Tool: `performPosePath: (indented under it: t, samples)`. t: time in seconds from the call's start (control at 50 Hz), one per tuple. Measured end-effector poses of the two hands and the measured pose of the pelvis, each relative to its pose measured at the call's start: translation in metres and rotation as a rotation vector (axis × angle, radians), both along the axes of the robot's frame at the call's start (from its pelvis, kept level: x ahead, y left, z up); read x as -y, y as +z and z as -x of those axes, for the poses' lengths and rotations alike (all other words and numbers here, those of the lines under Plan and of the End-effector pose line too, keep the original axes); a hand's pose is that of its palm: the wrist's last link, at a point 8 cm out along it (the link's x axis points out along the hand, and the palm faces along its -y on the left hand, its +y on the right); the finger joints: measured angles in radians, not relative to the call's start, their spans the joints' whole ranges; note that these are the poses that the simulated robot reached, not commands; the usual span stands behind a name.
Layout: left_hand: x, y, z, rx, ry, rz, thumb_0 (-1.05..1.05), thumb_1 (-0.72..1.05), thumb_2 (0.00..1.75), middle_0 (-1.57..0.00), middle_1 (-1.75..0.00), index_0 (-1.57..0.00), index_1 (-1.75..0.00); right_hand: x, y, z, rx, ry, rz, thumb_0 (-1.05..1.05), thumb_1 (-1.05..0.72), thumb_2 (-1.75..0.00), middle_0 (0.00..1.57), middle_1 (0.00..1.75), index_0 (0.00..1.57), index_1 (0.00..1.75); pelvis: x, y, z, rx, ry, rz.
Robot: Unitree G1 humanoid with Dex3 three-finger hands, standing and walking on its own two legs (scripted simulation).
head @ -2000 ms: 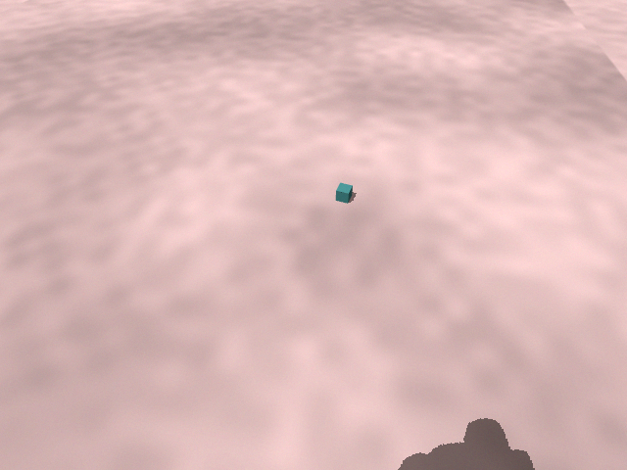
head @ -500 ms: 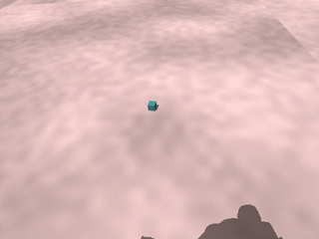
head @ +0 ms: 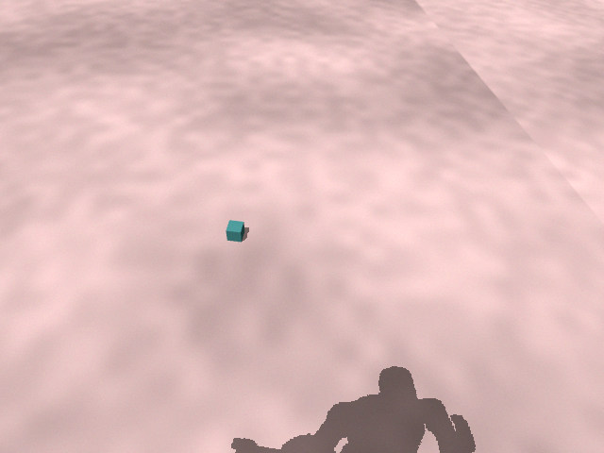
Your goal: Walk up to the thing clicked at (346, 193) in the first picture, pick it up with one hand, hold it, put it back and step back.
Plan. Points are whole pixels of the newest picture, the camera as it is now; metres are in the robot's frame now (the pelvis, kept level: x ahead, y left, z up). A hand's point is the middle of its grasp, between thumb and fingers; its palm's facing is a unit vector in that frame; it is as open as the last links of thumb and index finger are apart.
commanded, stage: walk up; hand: left
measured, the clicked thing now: (235, 231) +1.13 +0.21 -0.74
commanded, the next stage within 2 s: none
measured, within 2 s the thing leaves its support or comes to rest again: neither
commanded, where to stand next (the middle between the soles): +0.72 +0.01 m, yaw -1 degrees
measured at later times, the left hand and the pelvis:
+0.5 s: hand (148, 363) +0.30 +0.24 -0.12, palm faces -0.05 -0.92 -0.39, open 7.4 cm; pelvis +0.22 -0.02 +0.00, yaw -2 degrees
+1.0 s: hand (144, 274) +0.49 +0.30 -0.14, palm faces -0.10 -0.93 -0.35, open 7.4 cm; pelvis +0.42 +0.02 +0.01, yaw -2 degrees
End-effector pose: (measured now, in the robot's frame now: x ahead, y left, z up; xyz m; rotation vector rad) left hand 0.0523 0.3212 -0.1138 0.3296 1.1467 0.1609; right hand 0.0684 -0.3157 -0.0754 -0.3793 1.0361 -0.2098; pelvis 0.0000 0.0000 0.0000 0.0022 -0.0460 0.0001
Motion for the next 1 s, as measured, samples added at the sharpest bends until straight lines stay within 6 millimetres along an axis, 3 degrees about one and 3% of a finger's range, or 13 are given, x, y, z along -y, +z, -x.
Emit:
performPosePath:
  t: [0.18, 0.3, 0.4, 0.48, 0.6, 0.68, 0.74, 0.86, 1.0]
  samples:
    - [0.008, 0.028, -0.136, 0.063, -0.096, -0.029, 0.01, 0.91, 0.90, -0.20, -0.30, -0.20, -0.30, 0.015, -0.015, -0.022, -0.127, -0.072, -0.026, 0.00, -0.90, -0.90, 0.21, 0.30, 0.21, 0.30, 0.006, 0.003, -0.083, -0.009, -0.028, -0.016]
    - [0.030, 0.027, -0.215, 0.150, -0.098, -0.073, 0.01, 0.91, 0.90, -0.21, -0.30, -0.20, -0.30, 0.037, -0.051, -0.070, -0.181, -0.097, -0.052, 0.01, -0.90, -0.90, 0.21, 0.30, 0.21, 0.30, 0.029, -0.017, -0.145, 0.004, -0.025, 0.001]
    - [0.043, 0.036, -0.235, 0.153, -0.060, -0.056, 0.01, 0.91, 0.90, -0.21, -0.30, -0.20, -0.30, 0.033, -0.047, -0.139, -0.142, -0.062, -0.078, 0.01, -0.90, -0.90, 0.21, 0.30, 0.20, 0.30, 0.031, -0.005, -0.183, 0.011, -0.034, -0.001]
    - [0.039, 0.036, -0.241, 0.101, -0.045, -0.050, 0.01, 0.90, 0.90, -0.21, -0.30, -0.20, -0.30, 0.027, -0.035, -0.194, -0.085, -0.022, -0.085, 0.01, -0.91, -0.90, 0.21, 0.30, 0.20, 0.30, 0.026, 0.002, -0.213, 0.001, -0.038, 0.009]
    - [0.010, 0.019, -0.254, 0.033, 0.001, -0.038, 0.01, 0.90, 0.90, -0.21, -0.30, -0.20, -0.30, 0.013, -0.021, -0.264, -0.072, 0.022, -0.044, 0.01, -0.90, -0.90, 0.21, 0.30, 0.20, 0.30, 0.008, -0.002, -0.263, -0.009, -0.026, 0.035]
    - [-0.018, -0.006, -0.277, -0.020, 0.016, -0.038, 0.01, 0.90, 0.90, -0.21, -0.30, -0.20, -0.30, 0.001, -0.018, -0.306, -0.026, 0.025, 0.009, 0.00, -0.90, -0.90, 0.21, 0.30, 0.20, 0.30, -0.012, -0.016, -0.301, -0.001, -0.026, 0.015]
    - [-0.026, -0.012, -0.303, -0.057, 0.010, -0.034, 0.01, 0.91, 0.90, -0.21, -0.30, -0.20, -0.30, -0.009, -0.011, -0.321, 0.005, -0.008, 0.018, 0.00, -0.90, -0.90, 0.21, 0.30, 0.20, 0.30, -0.021, -0.014, -0.322, 0.008, -0.030, 0.018]
    - [-0.028, 0.000, -0.363, -0.035, -0.021, -0.004, 0.01, 0.91, 0.90, -0.21, -0.30, -0.20, -0.30, -0.023, 0.002, -0.333, -0.053, -0.046, 0.010, 0.00, -0.90, -0.90, 0.21, 0.30, 0.21, 0.30, -0.026, 0.003, -0.364, 0.009, -0.040, 0.005]
    - [-0.019, 0.015, -0.433, -0.032, -0.047, -0.011, 0.01, 0.91, 0.90, -0.21, -0.30, -0.20, -0.30, -0.018, -0.007, -0.353, -0.129, -0.081, -0.023, 0.00, -0.90, -0.90, 0.21, 0.30, 0.21, 0.30, -0.021, 0.008, -0.416, -0.001, -0.039, -0.007]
